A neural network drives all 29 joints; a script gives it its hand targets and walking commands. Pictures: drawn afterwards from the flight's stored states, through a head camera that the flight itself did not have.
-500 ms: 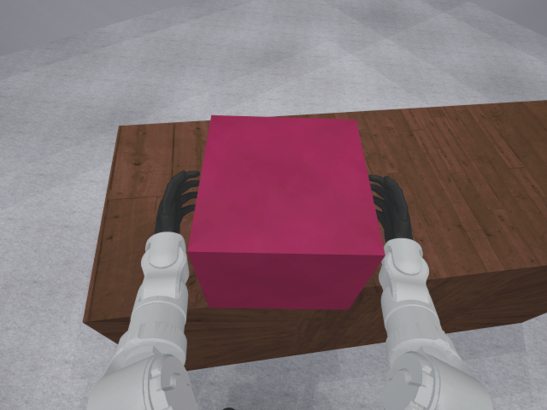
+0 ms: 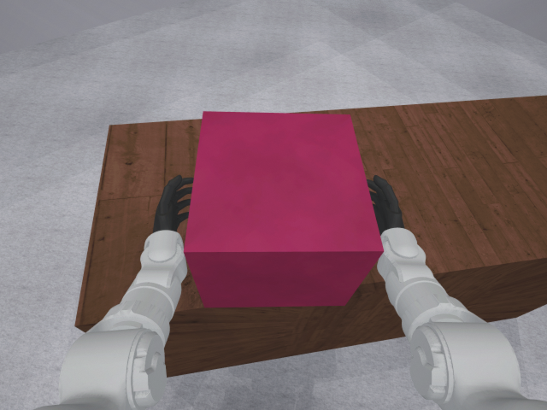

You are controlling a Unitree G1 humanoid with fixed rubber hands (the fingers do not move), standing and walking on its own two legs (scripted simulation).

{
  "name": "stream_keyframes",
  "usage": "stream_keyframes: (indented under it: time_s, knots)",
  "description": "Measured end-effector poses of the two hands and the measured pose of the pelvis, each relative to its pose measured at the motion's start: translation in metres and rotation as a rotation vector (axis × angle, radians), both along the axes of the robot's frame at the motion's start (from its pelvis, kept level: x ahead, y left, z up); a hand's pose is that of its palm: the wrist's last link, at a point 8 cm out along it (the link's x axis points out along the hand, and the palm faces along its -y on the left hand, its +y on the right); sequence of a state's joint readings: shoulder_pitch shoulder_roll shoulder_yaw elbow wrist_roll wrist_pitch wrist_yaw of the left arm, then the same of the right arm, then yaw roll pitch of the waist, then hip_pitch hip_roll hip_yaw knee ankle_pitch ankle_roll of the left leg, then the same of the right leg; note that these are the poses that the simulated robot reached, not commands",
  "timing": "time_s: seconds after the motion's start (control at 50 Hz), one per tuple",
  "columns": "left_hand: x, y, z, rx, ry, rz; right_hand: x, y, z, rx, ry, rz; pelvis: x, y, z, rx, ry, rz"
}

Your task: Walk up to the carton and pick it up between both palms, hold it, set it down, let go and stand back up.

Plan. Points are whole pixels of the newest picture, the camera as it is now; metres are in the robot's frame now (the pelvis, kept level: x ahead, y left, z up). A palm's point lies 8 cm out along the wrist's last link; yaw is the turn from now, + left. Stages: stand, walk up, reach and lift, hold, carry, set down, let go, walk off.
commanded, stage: set down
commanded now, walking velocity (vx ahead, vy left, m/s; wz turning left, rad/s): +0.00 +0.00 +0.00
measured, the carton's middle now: (276, 212) +0.45 +0.02 -0.02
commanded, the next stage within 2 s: none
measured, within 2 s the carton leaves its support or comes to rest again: neither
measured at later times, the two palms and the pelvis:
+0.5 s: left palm (134, 209) +0.40 +0.24 +0.04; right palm (422, 199) +0.45 -0.21 +0.04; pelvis -0.01 +0.00 -0.02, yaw +1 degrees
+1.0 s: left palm (102, 165) +0.40 +0.25 +0.13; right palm (438, 161) +0.45 -0.19 +0.13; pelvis -0.03 -0.01 +0.00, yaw +4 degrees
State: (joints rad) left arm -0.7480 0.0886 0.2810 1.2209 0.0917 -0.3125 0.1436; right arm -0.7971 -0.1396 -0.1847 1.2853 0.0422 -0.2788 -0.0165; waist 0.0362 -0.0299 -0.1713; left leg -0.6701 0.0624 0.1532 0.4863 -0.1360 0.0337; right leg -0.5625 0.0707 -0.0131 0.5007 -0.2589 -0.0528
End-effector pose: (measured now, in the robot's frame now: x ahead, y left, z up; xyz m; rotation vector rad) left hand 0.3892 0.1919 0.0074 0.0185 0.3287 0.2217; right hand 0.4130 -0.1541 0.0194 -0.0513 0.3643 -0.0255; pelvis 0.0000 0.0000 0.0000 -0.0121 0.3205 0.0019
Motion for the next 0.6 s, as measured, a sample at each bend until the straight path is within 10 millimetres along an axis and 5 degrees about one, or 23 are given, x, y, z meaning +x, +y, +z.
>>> stream_keyframes:
  time_s: [0.2, 0.4, 0.6]
  knots:
    - [0.016, 0.03, 0.004, 0.043, -0.068, 0.019, 0.034, -0.001, -0.001, 0.006, -0.069, -0.006, 0.004, 0.003, -0.021, -0.019, 0.098, 0.028]
    - [0.002, 0.054, 0.013, 0.081, -0.041, 0.026, 0.042, -0.042, 0.0, -0.012, -0.089, -0.049, -0.002, 0.003, -0.02, -0.024, 0.103, 0.037]
    - [0.016, 0.035, 0.057, 0.006, -0.131, -0.019, 0.038, -0.057, 0.058, -0.027, -0.147, 0.01, -0.017, -0.013, -0.015, -0.007, 0.086, 0.027]
